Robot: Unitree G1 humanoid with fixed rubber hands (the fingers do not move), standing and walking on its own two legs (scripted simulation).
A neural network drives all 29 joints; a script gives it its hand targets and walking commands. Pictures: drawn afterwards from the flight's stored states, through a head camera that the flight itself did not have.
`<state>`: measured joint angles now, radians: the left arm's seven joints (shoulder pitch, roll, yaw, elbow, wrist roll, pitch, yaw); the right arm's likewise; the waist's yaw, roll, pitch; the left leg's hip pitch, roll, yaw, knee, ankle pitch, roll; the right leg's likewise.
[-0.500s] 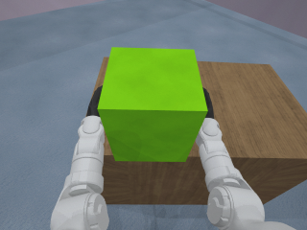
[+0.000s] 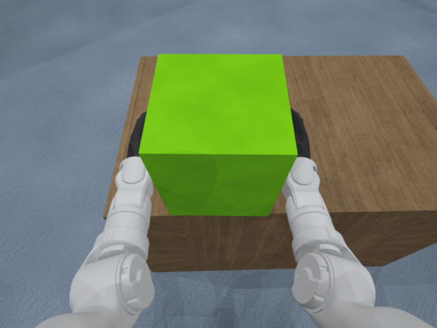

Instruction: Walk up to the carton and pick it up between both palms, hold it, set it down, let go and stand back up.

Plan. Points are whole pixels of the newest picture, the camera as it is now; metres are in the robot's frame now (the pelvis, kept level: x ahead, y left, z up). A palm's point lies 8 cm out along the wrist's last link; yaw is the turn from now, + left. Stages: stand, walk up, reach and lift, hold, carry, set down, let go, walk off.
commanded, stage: set down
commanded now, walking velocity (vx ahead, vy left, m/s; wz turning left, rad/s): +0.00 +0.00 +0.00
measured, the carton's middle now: (219, 144) +0.42 -0.02 +0.07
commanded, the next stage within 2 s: none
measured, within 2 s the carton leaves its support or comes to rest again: rests again in 1.98 s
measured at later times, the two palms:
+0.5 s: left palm (151, 170) +0.42 +0.12 +0.00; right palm (294, 164) +0.40 -0.18 +0.01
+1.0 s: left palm (148, 163) +0.43 +0.13 +0.00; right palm (290, 155) +0.42 -0.17 +0.02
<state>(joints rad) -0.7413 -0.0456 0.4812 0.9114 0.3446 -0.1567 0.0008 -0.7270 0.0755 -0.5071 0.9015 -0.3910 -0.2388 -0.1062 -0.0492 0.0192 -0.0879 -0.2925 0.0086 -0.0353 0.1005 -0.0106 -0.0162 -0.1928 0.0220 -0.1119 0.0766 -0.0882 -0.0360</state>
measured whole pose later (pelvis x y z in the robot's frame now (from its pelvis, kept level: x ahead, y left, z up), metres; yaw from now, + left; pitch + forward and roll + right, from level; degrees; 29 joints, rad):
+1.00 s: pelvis -0.01 +0.01 -0.01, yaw -2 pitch +26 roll -1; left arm -0.86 0.01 0.49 1.14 0.33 -0.29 0.08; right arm -0.86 0.06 -0.64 0.99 -0.51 -0.27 -0.06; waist -0.03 0.02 -0.20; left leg -0.59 0.01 0.00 0.10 0.04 -0.01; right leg -0.52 0.03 -0.06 0.11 -0.05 -0.03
